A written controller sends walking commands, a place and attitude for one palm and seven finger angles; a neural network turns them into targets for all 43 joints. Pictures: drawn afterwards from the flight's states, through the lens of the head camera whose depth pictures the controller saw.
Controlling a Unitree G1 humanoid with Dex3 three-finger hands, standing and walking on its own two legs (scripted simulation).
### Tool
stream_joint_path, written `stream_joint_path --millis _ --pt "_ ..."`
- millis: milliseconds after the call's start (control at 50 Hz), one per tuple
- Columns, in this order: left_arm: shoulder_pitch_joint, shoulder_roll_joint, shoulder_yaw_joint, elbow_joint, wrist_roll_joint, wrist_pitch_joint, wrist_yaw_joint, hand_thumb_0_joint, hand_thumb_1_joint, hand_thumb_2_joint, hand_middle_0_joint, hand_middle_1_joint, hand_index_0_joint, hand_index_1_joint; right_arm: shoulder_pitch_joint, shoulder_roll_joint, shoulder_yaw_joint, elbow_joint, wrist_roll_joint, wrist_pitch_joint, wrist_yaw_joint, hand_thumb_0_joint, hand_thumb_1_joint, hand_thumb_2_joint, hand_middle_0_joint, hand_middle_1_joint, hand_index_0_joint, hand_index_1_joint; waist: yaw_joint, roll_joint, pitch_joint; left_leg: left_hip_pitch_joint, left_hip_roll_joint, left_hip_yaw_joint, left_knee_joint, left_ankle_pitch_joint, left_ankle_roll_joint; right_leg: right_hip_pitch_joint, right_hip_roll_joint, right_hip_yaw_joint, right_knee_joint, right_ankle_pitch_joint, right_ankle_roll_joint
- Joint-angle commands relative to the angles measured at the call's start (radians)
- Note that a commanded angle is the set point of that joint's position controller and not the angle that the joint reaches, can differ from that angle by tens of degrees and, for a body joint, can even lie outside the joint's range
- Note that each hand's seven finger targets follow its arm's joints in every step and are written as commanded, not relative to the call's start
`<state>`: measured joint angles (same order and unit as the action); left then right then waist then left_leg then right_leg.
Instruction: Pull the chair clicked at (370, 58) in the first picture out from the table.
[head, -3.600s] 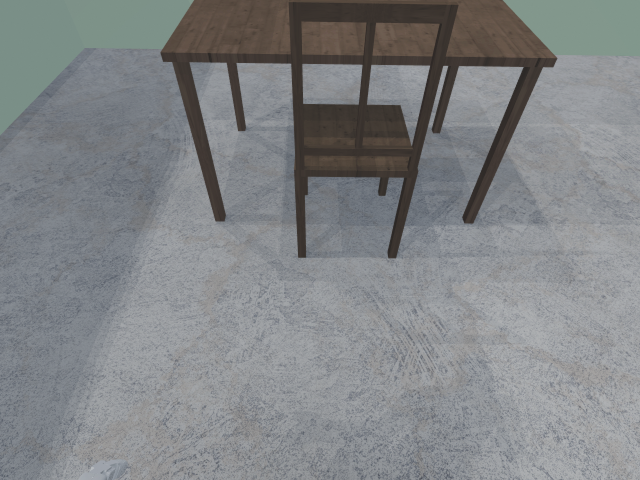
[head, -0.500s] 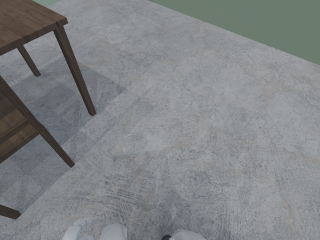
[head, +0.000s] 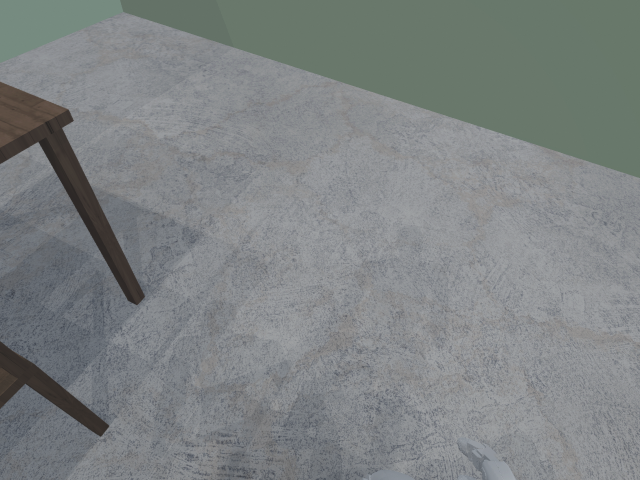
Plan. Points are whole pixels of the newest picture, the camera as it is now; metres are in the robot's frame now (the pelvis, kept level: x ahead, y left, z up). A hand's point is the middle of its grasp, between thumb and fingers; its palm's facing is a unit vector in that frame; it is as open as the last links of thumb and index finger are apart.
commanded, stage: walk to a spot facing it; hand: left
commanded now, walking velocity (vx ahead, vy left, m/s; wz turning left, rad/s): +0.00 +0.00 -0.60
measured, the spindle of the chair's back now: out of the picture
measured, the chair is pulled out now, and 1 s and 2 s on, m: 0.00 0.00 0.00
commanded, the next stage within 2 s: turn to face it in 0.34 s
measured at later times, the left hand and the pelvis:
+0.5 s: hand (261, 420) +0.22 +0.11 -0.15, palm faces -0.30 -0.91 -0.28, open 7.4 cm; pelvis +0.02 -0.04 -0.01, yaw -17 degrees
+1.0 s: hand out of the picture +0.09 +0.17 -0.17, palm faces -0.06 -0.96 -0.26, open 7.4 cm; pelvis +0.01 -0.03 +0.00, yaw -6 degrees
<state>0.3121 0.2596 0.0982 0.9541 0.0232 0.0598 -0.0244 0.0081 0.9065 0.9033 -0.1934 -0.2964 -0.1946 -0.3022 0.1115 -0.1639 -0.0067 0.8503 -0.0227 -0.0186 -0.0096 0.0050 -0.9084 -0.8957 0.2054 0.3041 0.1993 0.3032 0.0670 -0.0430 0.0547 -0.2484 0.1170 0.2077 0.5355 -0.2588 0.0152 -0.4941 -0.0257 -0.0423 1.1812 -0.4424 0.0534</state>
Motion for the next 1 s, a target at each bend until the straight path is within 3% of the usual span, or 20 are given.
stream_joint_path --millis 0,180,220,240,260,280,300,340,380,480,540,600,640,680,740,800,860,920,960,980 --pt "-0.05 0.012 0.008 -0.106 -0.003 -0.013 -0.01 0.0 0.9 0.9 -0.2 -0.3 -0.2 -0.3 0.112 -0.19 -0.063 -0.011 0.002 -0.011 -0.018 0.0 -0.9 -0.9 0.2 0.3 0.2 0.3 -0.069 0.206 -0.066 0.115 0.254 -0.09 -0.21 0.431 0.098 -0.064 -0.051 -0.006 -0.055 0.051 0.013" --pt "-0.181 -0.002 -0.003 -0.153 0.003 -0.025 -0.006 0.0 0.9 0.9 -0.2 -0.3 -0.2 -0.3 0.166 -0.229 -0.103 0.037 -0.008 0.01 -0.005 0.0 -0.9 -0.9 0.2 0.3 0.2 0.3 -0.104 0.251 -0.054 0.127 0.292 0.003 -0.108 0.373 0.074 0.086 -0.019 -0.085 -0.449 0.068 -0.017" --pt "-0.111 0.03 0.003 -0.134 0.002 -0.041 0.0 0.0 0.9 0.9 -0.2 -0.3 -0.2 -0.3 0.172 -0.228 -0.103 0.034 -0.005 0.014 -0.001 0.0 -0.9 -0.9 0.2 0.3 0.2 0.3 -0.055 0.196 -0.101 0.067 0.261 0.056 0.072 0.37 0.006 0.276 0.0 -0.092 -0.645 0.216 -0.045" --pt "-0.034 0.119 0.018 -0.112 0.008 -0.058 0.011 0.0 0.9 0.9 -0.2 -0.3 -0.2 -0.3 0.203 -0.194 -0.094 0.022 0.005 0.017 0.008 0.0 -0.9 -0.9 0.2 0.3 0.2 0.3 -0.017 0.0 -0.177 -0.115 0.205 0.093 0.298 0.215 -0.056 0.519 -0.126 0.07 -0.742 0.41 -0.102" --pt "0.046 0.244 0.043 -0.094 0.003 -0.068 0.026 0.0 0.9 0.9 -0.2 -0.3 -0.2 -0.3 0.163 -0.116 -0.069 -0.033 0.005 0.018 0.013 0.0 -0.9 -0.9 0.2 0.3 0.2 0.3 0.019 -0.275 -0.215 -0.381 0.043 0.052 0.572 -0.36 -0.109 0.626 -0.386 0.432 -0.775 0.868 -0.221" --pt "0.065 0.249 0.045 -0.086 -0.016 -0.058 0.04 0.0 0.9 0.9 -0.2 -0.3 -0.2 -0.3 0.129 -0.149 -0.07 -0.05 0.012 0.031 -0.009 0.0 -0.9 -0.9 0.2 0.3 0.2 0.3 0.034 -0.214 -0.229 -0.376 0.048 -0.114 0.657 -0.399 -0.101 0.553 -0.415 0.403 -0.764 0.976 -0.285" --pt "0.003 0.23 0.044 -0.096 -0.013 -0.051 0.045 0.0 0.9 0.9 -0.2 -0.3 -0.2 -0.3 0.101 -0.141 -0.068 -0.043 0.014 0.033 -0.017 0.0 -0.9 -0.9 0.2 0.3 0.2 0.3 0.017 -0.219 -0.203 -0.39 0.05 -0.154 0.691 -0.366 -0.1 0.52 -0.361 0.39 -0.76 0.869 -0.29" --pt "-0.145 0.157 0.019 -0.135 -0.01 -0.041 0.048 0.0 0.9 0.9 -0.2 -0.3 -0.2 -0.3 0.114 -0.156 -0.071 -0.011 0.004 0.044 -0.015 0.0 -0.9 -0.9 0.2 0.3 0.2 0.3 -0.046 -0.112 -0.137 -0.341 0.058 -0.17 0.653 -0.227 -0.109 0.399 -0.266 0.269 -0.777 0.703 -0.245" --pt "-0.2 0.14 0.013 -0.15 -0.007 -0.042 0.047 0.0 0.9 0.9 -0.2 -0.3 -0.2 -0.3 0.161 -0.148 -0.07 0.011 0.001 0.053 -0.013 0.0 -0.9 -0.9 0.2 0.3 0.2 0.3 -0.079 -0.105 -0.126 -0.276 0.037 -0.155 0.588 -0.164 -0.116 0.328 -0.215 0.221 -0.792 0.664 -0.222" --pt "-0.183 0.122 -0.002 -0.128 0.003 -0.045 0.049 0.0 0.9 0.9 -0.2 -0.3 -0.2 -0.3 0.197 -0.126 -0.053 0.04 0.002 0.054 -0.01 0.0 -0.9 -0.9 0.2 0.3 0.2 0.3 -0.082 -0.091 -0.135 -0.206 -0.015 -0.143 0.455 -0.144 -0.093 0.304 -0.203 0.212 -0.835 0.491 -0.228" --pt "-0.164 0.099 -0.017 -0.101 0.005 -0.049 0.053 0.0 0.9 0.9 -0.2 -0.3 -0.2 -0.3 0.189 -0.093 -0.038 0.062 0.008 0.042 -0.009 0.0 -0.9 -0.9 0.2 0.3 0.2 0.3 -0.071 -0.106 -0.122 -0.115 -0.036 -0.142 0.269 -0.153 -0.067 0.286 -0.202 0.197 -0.845 0.426 -0.227" --pt "-0.167 0.057 -0.039 -0.06 -0.015 -0.052 0.056 0.0 0.9 0.9 -0.2 -0.3 -0.2 -0.3 0.249 -0.084 -0.025 0.118 0.009 0.026 -0.006 0.0 -0.9 -0.9 0.2 0.3 0.2 0.3 -0.096 -0.045 -0.085 0.083 -0.039 -0.154 -0.064 0.071 -0.055 0.204 -0.151 0.11 -0.789 0.253 -0.136" --pt "-0.111 0.006 -0.043 -0.06 -0.017 -0.037 0.052 0.0 0.9 0.9 -0.2 -0.3 -0.2 -0.3 0.195 -0.172 -0.037 0.098 0.001 0.021 -0.002 0.0 -0.9 -0.9 0.2 0.3 0.2 0.3 -0.052 0.183 -0.005 -0.03 0.123 -0.384 -0.194 0.112 0.027 0.163 -0.051 0.029 -0.691 0.111 -0.049" --pt "-0.152 0.009 -0.037 -0.065 -0.01 -0.033 0.051 0.0 0.9 0.9 -0.2 -0.3 -0.2 -0.3 0.155 -0.209 -0.051 0.085 -0.004 0.024 -0.008 0.0 -0.9 -0.9 0.2 0.3 0.2 0.3 -0.063 0.324 0.052 -0.165 0.183 -0.539 -0.32 0.046 0.103 0.189 0.001 -0.032 -0.511 0.057 -0.02" --pt "-0.152 0.013 -0.02 -0.063 -0.005 -0.033 0.044 0.0 0.9 0.9 -0.2 -0.3 -0.2 -0.3 0.161 -0.2 -0.064 0.084 -0.004 0.024 -0.016 0.0 -0.9 -0.9 0.2 0.3 0.2 0.3 -0.075 0.251 -0.008 -0.028 0.167 -0.533 -0.294 0.178 0.154 0.051 -0.009 0.028 -0.236 -0.044 -0.022" --pt "-0.171 -0.011 -0.02 -0.073 -0.012 -0.041 0.04 0.0 0.9 0.9 -0.2 -0.3 -0.2 -0.3 0.189 -0.212 -0.081 0.08 -0.005 0.027 -0.016 0.0 -0.9 -0.9 0.2 0.3 0.2 0.3 -0.1 0.18 -0.094 0.108 0.141 -0.498 -0.22 0.339 0.163 0.011 -0.005 0.033 -0.257 -0.043 -0.007" --pt "-0.162 -0.021 -0.021 -0.078 -0.02 -0.042 0.044 0.0 0.9 0.9 -0.2 -0.3 -0.2 -0.3 0.2 -0.234 -0.095 0.076 -0.005 0.034 -0.013 0.0 -0.9 -0.9 0.2 0.3 0.2 0.3 -0.114 0.2 -0.137 0.132 0.127 -0.532 -0.186 0.392 0.168 0.057 0.011 0.031 -0.357 -0.048 -0.002" --pt "-0.107 -0.014 -0.018 -0.069 -0.025 -0.042 0.046 0.0 0.9 0.9 -0.2 -0.3 -0.2 -0.3 0.166 -0.243 -0.107 0.054 -0.004 0.044 -0.007 0.0 -0.9 -0.9 0.2 0.3 0.2 0.3 -0.099 0.215 -0.163 0.091 0.092 -0.554 -0.171 0.36 0.148 0.155 0.036 0.019 -0.506 0.0 -0.006" --pt "-0.03 0.006 -0.011 -0.049 -0.025 -0.043 0.049 0.0 0.9 0.9 -0.2 -0.3 -0.2 -0.3 0.126 -0.242 -0.114 0.034 0.001 0.052 0.0 0.0 -0.9 -0.9 0.2 0.3 0.2 0.3 -0.065 0.206 -0.173 -0.005 0.041 -0.539 -0.153 0.244 0.1 0.306 0.04 -0.002 -0.69 0.127 -0.013" --pt "0.014 0.035 -0.004 -0.043 -0.021 -0.048 0.053 0.0 0.9 0.9 -0.2 -0.3 -0.2 -0.3 0.106 -0.227 -0.114 0.021 0.007 0.056 0.006 0.0 -0.9 -0.9 0.2 0.3 0.2 0.3 -0.044 0.172 -0.174 -0.103 0.001 -0.512 -0.11 0.153 0.058 0.423 0.0 0.022 -0.823 0.194 -0.025"
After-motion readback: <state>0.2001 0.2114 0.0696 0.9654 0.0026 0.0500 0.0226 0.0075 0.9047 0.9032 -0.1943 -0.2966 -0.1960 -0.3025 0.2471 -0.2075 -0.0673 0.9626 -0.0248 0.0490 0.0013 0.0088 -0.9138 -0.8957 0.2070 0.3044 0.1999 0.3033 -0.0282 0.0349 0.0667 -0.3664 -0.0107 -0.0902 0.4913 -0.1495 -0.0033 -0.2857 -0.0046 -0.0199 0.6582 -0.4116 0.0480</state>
